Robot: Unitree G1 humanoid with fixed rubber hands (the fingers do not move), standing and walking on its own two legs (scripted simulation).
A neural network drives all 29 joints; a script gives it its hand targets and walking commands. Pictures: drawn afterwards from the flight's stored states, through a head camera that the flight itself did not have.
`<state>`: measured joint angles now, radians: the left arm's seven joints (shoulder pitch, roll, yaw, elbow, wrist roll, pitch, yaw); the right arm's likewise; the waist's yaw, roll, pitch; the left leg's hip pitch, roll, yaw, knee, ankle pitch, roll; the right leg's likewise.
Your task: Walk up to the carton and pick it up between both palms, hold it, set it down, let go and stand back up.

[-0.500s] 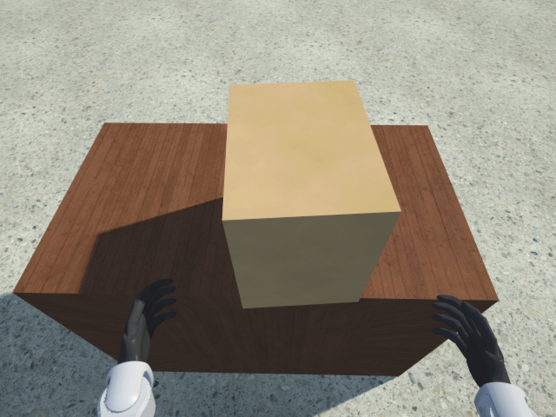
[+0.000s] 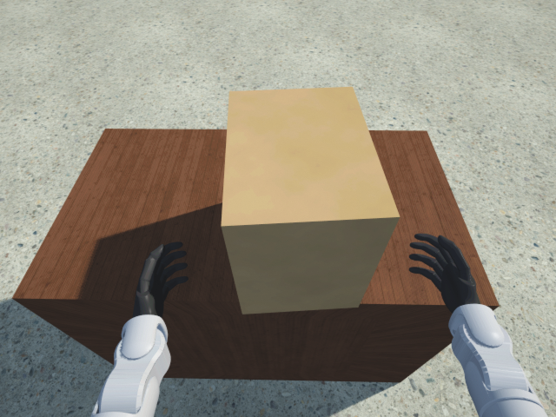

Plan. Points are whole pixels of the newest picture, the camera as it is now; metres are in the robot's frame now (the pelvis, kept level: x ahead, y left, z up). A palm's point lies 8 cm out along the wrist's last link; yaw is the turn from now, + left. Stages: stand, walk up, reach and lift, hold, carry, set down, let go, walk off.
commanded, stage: reach and lift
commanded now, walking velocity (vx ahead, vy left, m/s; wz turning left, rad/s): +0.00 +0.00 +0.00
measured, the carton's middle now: (296, 203) +0.44 +0.00 +0.02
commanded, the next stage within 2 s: none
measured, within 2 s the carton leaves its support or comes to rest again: neither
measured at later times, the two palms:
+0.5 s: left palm (165, 256) +0.30 +0.19 +0.07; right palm (441, 232) +0.34 -0.20 +0.08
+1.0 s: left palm (165, 199) +0.37 +0.19 +0.11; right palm (437, 170) +0.40 -0.20 +0.14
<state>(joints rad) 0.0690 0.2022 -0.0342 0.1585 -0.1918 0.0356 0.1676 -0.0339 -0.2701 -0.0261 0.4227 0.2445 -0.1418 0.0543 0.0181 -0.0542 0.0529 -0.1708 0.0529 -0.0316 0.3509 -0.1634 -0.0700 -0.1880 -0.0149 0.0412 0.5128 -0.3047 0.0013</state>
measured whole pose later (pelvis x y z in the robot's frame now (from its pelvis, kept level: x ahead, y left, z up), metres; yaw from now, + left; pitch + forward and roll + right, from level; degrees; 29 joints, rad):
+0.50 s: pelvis -0.01 +0.00 +0.00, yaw +0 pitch -1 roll +2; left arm -0.18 0.20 -0.03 0.10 -0.18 0.38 0.13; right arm -0.33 -0.27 -0.03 0.42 0.28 0.09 -0.03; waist 0.02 -0.04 0.05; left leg -0.17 0.05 -0.03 0.32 -0.14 -0.07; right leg -0.19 -0.01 0.04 0.49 -0.28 0.00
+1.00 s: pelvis -0.01 +0.01 +0.00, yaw +0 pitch -1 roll +2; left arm -0.54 0.20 0.03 0.32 -0.16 0.52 0.16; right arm -0.71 -0.33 -0.03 0.69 0.32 0.21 -0.05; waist 0.02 -0.03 0.05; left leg -0.19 0.05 -0.03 0.34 -0.14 -0.07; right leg -0.19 -0.01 0.04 0.48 -0.27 0.00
